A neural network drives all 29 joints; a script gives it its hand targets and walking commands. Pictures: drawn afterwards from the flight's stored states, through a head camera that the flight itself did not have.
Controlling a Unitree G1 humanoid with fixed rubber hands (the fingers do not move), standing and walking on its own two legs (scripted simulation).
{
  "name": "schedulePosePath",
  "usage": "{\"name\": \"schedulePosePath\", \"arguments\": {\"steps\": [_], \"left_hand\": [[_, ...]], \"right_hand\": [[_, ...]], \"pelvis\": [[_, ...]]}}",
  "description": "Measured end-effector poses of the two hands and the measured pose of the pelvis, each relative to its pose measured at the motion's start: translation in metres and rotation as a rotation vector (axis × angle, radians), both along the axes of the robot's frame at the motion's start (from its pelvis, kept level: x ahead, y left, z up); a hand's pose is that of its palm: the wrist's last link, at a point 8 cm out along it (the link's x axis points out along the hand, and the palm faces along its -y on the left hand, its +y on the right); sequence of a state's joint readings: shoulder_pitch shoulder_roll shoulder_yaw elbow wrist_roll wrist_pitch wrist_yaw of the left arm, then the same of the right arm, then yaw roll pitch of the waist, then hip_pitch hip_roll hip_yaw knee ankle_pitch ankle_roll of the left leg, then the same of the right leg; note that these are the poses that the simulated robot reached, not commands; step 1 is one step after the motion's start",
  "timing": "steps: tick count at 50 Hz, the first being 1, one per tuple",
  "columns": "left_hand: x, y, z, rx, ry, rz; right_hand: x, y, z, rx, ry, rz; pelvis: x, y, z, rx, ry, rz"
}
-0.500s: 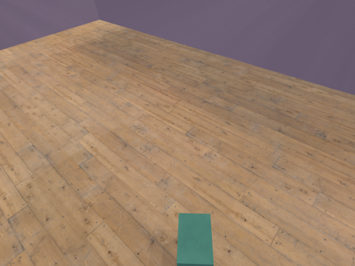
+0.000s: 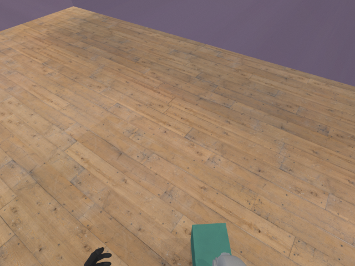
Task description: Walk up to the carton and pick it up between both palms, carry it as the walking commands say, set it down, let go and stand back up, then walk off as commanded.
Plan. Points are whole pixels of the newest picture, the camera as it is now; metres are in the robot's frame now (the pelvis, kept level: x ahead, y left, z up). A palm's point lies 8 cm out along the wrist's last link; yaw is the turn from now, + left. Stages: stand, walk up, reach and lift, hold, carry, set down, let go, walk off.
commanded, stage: walk off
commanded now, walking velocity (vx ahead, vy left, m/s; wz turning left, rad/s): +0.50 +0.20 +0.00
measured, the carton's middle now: (209, 256) +0.30 -0.13 -0.64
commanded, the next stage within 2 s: none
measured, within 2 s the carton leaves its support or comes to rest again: rests again in 0.28 s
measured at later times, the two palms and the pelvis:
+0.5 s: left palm out of the picture +0.11 +0.32 -0.12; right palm (220, 185) +0.39 -0.13 -0.13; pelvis +0.26 +0.09 +0.00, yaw +1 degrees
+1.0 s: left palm (66, 119) +0.70 +0.41 -0.10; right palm (177, 185) +0.40 +0.00 -0.14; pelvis +0.52 +0.20 +0.00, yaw -1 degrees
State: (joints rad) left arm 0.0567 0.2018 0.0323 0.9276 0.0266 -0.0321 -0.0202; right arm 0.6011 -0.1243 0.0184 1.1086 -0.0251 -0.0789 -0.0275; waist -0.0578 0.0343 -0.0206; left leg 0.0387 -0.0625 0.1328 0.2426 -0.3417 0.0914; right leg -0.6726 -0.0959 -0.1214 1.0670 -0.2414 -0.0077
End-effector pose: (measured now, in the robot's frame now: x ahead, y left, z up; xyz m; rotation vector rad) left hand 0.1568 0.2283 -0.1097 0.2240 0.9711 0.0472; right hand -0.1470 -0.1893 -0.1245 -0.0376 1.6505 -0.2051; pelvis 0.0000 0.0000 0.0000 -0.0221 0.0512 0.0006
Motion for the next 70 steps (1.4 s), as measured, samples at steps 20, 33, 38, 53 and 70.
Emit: {"name": "schedulePosePath", "arguments": {"steps": [20,33,38,53,70], "left_hand": [[-0.054,0.065,-0.006,0.051,0.527,0.284],[0.118,0.182,-0.036,0.036,0.488,0.267],[0.293,0.211,-0.019,0.05,0.192,0.118],[0.587,0.174,0.009,0.003,-0.099,-0.037],[0.451,0.228,0.007,0.041,0.523,0.335]], "right_hand": [[0.408,0.003,-0.009,-0.023,-0.414,0.213],[0.593,0.104,-0.016,-0.083,-0.513,0.236],[0.546,0.119,-0.008,-0.11,-0.34,0.119],[0.573,0.192,-0.028,0.042,-0.05,-0.032],[0.961,0.182,-0.003,0.02,-0.484,0.244]], "pelvis": [[0.204,0.053,0.005,0.038,-0.049,0.019],[0.344,0.161,-0.017,0.033,-0.047,-0.005],[0.394,0.182,-0.001,0.04,-0.049,-0.012],[0.554,0.198,-0.011,0.059,-0.059,-0.022],[0.719,0.226,0.013,0.054,-0.058,0.007]]}}
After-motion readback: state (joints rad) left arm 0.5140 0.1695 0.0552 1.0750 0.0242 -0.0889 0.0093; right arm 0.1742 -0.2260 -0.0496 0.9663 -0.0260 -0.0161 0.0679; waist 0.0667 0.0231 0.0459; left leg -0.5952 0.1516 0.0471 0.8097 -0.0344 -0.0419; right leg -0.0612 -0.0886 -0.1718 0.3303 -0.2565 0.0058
